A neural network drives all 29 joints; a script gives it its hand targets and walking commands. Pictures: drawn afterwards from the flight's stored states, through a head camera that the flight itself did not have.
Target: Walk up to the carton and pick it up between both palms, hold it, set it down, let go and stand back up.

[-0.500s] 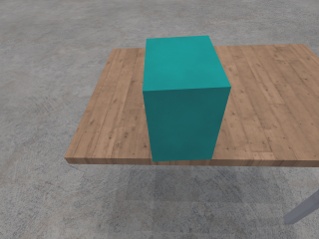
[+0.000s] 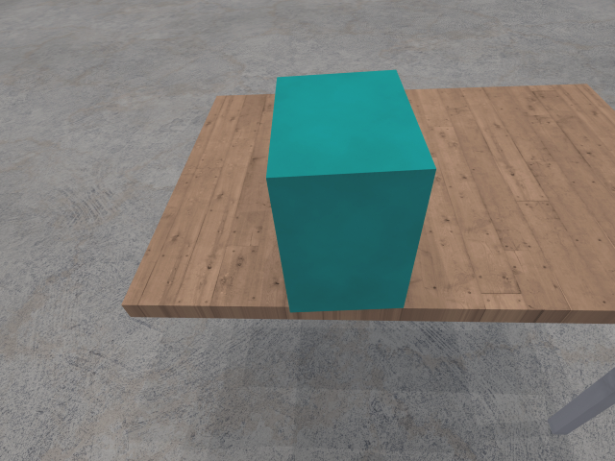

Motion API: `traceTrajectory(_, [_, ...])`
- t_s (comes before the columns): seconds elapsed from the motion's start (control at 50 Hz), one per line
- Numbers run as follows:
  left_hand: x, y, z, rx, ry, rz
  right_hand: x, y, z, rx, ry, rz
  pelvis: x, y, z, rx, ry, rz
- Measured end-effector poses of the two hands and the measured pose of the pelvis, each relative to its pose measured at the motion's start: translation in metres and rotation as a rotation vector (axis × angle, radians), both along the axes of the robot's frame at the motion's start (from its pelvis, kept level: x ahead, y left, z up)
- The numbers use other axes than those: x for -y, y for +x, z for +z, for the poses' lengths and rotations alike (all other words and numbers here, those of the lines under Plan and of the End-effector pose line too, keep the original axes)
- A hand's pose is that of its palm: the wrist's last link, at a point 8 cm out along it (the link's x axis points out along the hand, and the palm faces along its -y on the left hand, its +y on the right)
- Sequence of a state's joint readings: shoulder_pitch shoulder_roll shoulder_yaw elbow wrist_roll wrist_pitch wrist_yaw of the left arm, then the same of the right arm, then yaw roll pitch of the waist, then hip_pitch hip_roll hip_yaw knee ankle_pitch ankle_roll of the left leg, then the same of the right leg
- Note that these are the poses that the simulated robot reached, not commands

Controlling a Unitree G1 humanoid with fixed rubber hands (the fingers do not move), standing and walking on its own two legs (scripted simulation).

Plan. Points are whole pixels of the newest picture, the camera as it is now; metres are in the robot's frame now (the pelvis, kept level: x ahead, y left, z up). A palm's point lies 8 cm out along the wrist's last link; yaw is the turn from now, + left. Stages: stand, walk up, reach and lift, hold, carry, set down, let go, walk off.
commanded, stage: stand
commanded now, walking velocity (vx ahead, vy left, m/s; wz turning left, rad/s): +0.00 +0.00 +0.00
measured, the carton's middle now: (341, 194) +0.47 -0.02 +0.09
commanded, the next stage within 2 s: none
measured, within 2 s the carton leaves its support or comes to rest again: neither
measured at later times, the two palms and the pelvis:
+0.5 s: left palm out of the picture +0.07 +0.29 -0.11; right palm out of the picture +0.07 -0.31 -0.12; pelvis +0.01 -0.01 +0.00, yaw +0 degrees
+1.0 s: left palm out of the picture +0.08 +0.29 -0.11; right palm out of the picture +0.08 -0.31 -0.12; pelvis +0.02 +0.00 +0.00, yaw +0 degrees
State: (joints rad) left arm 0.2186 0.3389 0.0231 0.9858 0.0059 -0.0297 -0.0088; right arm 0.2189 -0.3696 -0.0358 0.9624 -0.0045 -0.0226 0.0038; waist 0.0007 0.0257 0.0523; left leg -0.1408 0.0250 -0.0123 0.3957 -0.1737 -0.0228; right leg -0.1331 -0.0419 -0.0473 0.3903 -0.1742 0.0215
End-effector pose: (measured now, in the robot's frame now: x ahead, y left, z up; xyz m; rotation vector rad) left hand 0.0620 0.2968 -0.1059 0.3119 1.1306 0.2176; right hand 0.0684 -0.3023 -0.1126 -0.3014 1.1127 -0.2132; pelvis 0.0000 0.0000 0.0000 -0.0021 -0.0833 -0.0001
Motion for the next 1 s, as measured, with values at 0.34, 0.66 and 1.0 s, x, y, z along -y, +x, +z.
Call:
traceTrajectory(0.34, [0.005, 0.003, -0.001, -0.025, 0.001, 0.018, 0.003, 0.002, -0.004, -0.04, 0.003, 0.003, 0.005, 0.006, 0.001, -0.006, -0.001, 0.001])
traceTrajectory(0.66, [0.006, 0.009, -0.002, -0.041, -0.002, 0.02, 0.004, 0.009, -0.002, -0.043, -0.004, -0.005, 0.005, 0.012, 0.002, -0.007, 0.0, -0.002])
traceTrajectory(1.0, [0.004, 0.016, -0.003, -0.051, 0.0, 0.02, 0.003, 0.01, -0.003, -0.066, -0.007, -0.014, 0.004, 0.019, 0.003, -0.014, 0.0, -0.001])
